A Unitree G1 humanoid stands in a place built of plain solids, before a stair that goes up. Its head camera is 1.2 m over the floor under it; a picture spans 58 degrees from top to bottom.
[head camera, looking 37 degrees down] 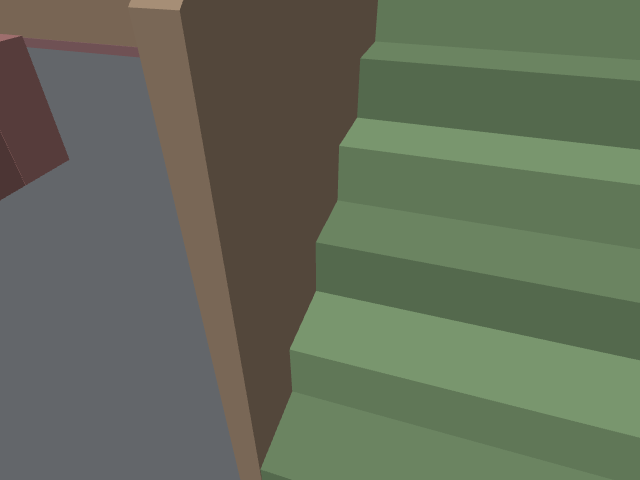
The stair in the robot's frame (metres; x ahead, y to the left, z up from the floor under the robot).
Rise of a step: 0.17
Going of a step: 0.22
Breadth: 0.90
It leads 17 degrees to the right of straight ahead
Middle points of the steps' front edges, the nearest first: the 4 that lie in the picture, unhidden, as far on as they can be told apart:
0.55 -0.35 0.35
0.76 -0.42 0.52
0.96 -0.48 0.70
1.17 -0.54 0.87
